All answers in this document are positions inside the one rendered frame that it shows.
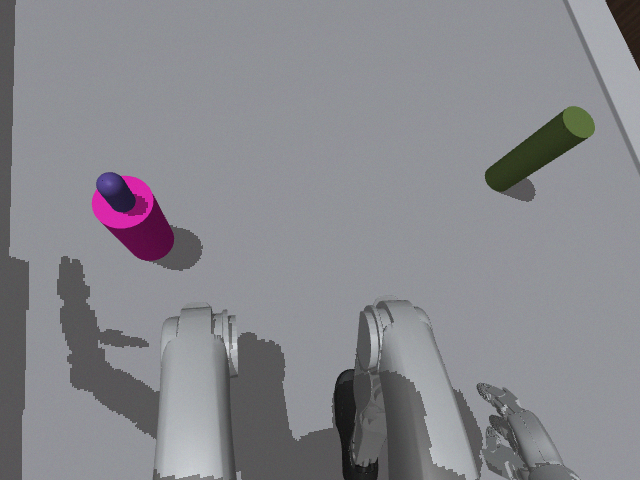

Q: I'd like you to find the right robot hand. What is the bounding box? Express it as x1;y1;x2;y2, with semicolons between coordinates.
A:
477;383;564;480

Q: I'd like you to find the right robot arm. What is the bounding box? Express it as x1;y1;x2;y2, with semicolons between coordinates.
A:
528;464;580;480

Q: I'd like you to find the right robot foot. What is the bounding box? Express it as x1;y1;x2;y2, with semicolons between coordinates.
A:
334;369;378;480

